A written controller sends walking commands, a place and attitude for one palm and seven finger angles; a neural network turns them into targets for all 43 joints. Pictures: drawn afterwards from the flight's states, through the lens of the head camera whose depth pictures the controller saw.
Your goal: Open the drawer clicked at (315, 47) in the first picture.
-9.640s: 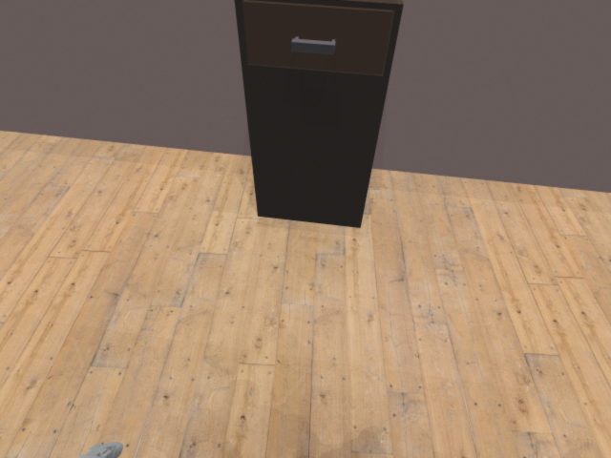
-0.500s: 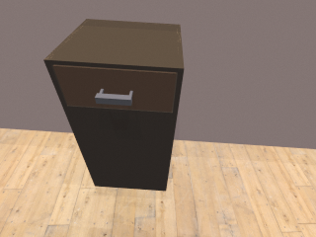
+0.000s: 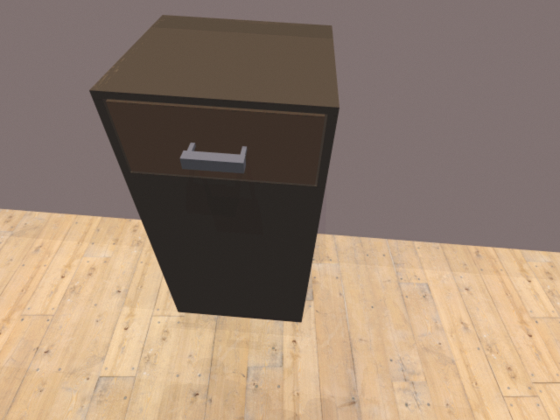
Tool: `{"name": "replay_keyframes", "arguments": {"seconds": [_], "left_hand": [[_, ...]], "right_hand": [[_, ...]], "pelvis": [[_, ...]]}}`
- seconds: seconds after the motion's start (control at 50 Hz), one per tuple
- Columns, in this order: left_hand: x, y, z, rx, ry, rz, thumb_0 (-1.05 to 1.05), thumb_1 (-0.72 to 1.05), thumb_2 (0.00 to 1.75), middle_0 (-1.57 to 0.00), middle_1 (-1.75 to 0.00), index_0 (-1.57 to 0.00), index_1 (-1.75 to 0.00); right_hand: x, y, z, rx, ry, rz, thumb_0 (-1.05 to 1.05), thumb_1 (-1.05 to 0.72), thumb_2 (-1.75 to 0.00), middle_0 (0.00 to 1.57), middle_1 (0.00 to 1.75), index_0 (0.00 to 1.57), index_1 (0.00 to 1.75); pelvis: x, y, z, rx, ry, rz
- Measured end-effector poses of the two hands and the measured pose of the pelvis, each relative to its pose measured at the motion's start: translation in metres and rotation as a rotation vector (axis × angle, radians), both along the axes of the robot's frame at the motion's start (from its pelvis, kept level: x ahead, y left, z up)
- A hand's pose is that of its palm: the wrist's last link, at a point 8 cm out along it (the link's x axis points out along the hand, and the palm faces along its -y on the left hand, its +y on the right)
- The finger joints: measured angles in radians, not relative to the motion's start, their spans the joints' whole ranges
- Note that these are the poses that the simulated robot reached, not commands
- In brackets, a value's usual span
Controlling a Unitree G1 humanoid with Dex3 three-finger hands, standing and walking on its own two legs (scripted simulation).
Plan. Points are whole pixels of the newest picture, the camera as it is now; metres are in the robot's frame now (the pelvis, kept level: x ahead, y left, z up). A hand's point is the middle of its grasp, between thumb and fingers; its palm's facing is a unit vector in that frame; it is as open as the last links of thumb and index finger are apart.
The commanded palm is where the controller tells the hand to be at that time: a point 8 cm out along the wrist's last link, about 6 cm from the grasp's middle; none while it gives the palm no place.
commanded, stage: look again from close up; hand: left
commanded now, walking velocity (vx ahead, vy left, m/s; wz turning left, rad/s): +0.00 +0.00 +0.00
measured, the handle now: (215, 155) +0.60 +0.17 +0.04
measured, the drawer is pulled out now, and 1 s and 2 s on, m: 0.00 0.00 0.00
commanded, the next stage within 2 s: come to a stop and stand still in 0.60 s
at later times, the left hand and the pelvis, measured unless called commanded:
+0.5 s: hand out of the picture +0.01 +0.16 -0.18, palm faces +0.03 -0.99 -0.15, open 7.3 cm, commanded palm none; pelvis +0.03 +0.01 +0.00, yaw -1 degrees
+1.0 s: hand out of the picture +0.03 +0.17 -0.18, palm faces +0.01 -0.99 -0.14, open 7.3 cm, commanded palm none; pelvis +0.05 +0.02 +0.00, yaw -1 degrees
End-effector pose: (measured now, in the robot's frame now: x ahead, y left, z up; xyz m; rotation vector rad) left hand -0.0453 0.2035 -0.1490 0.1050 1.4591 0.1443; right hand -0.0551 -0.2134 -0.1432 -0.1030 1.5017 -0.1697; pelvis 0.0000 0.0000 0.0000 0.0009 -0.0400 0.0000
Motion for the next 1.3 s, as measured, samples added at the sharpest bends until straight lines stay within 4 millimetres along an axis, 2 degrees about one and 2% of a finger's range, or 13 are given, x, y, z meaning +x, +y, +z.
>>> {"name": "replay_keyframes", "arguments": {"seconds": [0.2, 0.36, 0.5, 0.72, 1.12, 1.3], "left_hand": [[0.021, -0.012, -0.003, -0.032, -0.032, 0.002, 0.01, 0.91, 0.9, -0.2, -0.3, -0.2, -0.3], [0.041, -0.005, -0.001, -0.018, -0.052, -0.006, 0.01, 0.92, 0.9, -0.2, -0.3, -0.2, -0.3], [0.053, 0.004, 0.0, -0.005, -0.058, -0.013, 0.01, 0.91, 0.9, -0.2, -0.3, -0.2, -0.3], [0.066, 0.012, 0.0, -0.003, -0.053, -0.022, 0.01, 0.92, 0.9, -0.2, -0.3, -0.2, -0.3], [0.076, 0.012, -0.002, -0.014, -0.033, -0.03, 0.01, 0.91, 0.9, -0.2, -0.3, -0.2, -0.3], [0.075, 0.025, 0.001, 0.032, -0.039, -0.036, 0.01, 0.91, 0.9, -0.2, -0.3, -0.2, -0.3]], "right_hand": [[0.024, 0.018, -0.003, 0.025, -0.05, -0.01, 0.0, -0.91, -0.9, 0.2, 0.3, 0.2, 0.3], [0.05, 0.022, -0.002, 0.025, -0.09, -0.004, 0.0, -0.91, -0.9, 0.2, 0.3, 0.2, 0.3], [0.064, 0.019, -0.001, 0.009, -0.099, 0.003, 0.0, -0.91, -0.9, 0.2, 0.3, 0.2, 0.3], [0.07, 0.018, 0.002, -0.011, -0.08, 0.007, 0.0, -0.91, -0.9, 0.2, 0.3, 0.2, 0.3], [0.071, 0.032, 0.001, 0.003, -0.054, -0.008, 0.0, -0.91, -0.9, 0.2, 0.3, 0.2, 0.3], [0.088, 0.029, -0.012, 0.024, -0.143, 0.032, 0.0, -0.91, -0.9, 0.2, 0.3, 0.2, 0.3]], "pelvis": [[0.01, 0.003, 0.0, -0.003, 0.009, -0.005], [0.02, 0.006, 0.001, -0.005, 0.009, -0.009], [0.028, 0.009, 0.002, -0.007, 0.004, -0.012], [0.038, 0.014, 0.003, -0.01, 0.0, -0.014], [0.052, 0.02, 0.003, -0.015, 0.0, -0.019], [0.051, 0.019, -0.005, 0.0, -0.004, -0.015]]}}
